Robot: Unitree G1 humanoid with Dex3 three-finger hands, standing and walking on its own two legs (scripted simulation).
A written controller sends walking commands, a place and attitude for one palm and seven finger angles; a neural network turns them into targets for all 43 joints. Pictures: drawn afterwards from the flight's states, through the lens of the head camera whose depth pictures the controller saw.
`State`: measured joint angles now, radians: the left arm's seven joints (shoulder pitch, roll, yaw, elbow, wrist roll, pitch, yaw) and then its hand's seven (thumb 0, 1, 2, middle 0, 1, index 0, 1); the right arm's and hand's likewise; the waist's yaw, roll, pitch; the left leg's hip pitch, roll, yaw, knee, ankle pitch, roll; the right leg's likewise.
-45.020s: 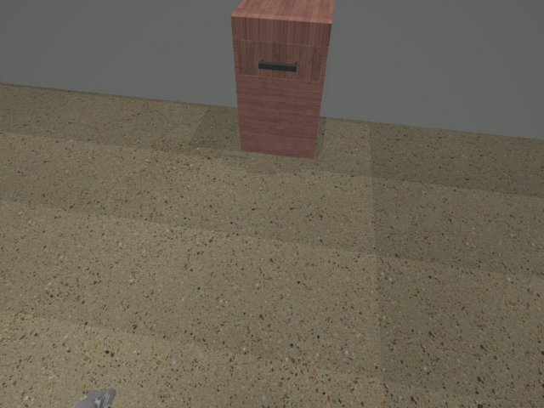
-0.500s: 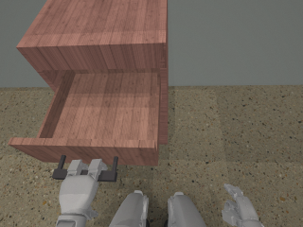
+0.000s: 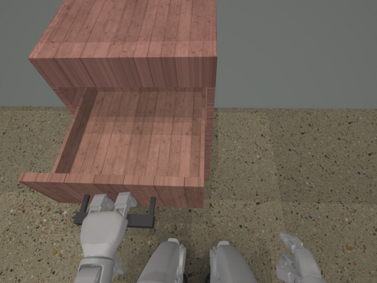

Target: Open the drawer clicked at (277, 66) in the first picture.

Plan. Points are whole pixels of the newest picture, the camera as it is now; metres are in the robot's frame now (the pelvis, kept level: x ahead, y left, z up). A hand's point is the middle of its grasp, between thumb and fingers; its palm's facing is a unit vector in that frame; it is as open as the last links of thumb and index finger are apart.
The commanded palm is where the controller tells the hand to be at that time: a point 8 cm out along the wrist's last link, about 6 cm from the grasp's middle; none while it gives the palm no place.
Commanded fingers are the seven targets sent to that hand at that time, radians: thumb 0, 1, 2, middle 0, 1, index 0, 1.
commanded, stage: lift the hand off the handle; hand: left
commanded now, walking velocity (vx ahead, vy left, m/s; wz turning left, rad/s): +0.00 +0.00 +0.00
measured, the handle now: (117, 210) +0.28 +0.19 -0.06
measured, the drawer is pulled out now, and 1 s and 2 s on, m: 0.26 0.26 0.26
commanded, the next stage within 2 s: none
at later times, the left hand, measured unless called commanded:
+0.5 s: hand (108, 230) +0.23 +0.19 -0.04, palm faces -0.10 -0.19 -0.98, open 13.8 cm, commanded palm +0.21 +0.18 +0.02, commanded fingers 0.00 -0.50 0.30 -0.30 -1.20 -0.30 -1.20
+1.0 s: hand (106, 225) +0.23 +0.18 +0.00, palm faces -0.07 -0.21 -0.97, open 13.7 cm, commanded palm +0.21 +0.17 +0.06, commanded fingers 0.00 -0.50 0.30 -0.30 -1.20 -0.30 -1.20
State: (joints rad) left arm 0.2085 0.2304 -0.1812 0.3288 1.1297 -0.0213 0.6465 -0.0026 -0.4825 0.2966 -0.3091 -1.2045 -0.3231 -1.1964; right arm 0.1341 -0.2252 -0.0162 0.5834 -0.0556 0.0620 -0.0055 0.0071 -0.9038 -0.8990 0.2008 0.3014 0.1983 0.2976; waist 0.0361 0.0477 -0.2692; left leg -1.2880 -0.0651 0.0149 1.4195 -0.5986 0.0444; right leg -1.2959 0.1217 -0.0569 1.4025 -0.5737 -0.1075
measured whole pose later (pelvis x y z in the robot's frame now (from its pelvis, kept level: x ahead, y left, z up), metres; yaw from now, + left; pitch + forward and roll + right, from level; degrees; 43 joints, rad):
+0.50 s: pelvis +0.02 +0.03 +0.03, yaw -1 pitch +24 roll -2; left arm 0.33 0.21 -0.25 0.21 1.14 0.00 0.62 0.00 -0.48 0.30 -0.32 -1.20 -0.33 -1.20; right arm 0.14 -0.22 0.00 0.51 -0.06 0.09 0.03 0.01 -0.90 -0.90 0.20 0.30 0.20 0.30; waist 0.04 0.06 -0.28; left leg -1.13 -0.07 0.02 1.31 -0.60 0.08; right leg -1.12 0.12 -0.03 1.27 -0.57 -0.07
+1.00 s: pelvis +0.03 +0.03 +0.05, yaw -1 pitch +21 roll -2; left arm 0.39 0.21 -0.30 0.11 1.13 0.05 0.58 0.00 -0.48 0.30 -0.32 -1.20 -0.34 -1.20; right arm 0.18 -0.22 0.00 0.47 -0.04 0.13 0.05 0.01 -0.90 -0.90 0.20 0.30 0.20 0.30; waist 0.06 0.07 -0.27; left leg -0.99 -0.07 0.02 1.21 -0.58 0.09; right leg -0.99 0.12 -0.01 1.17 -0.55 -0.06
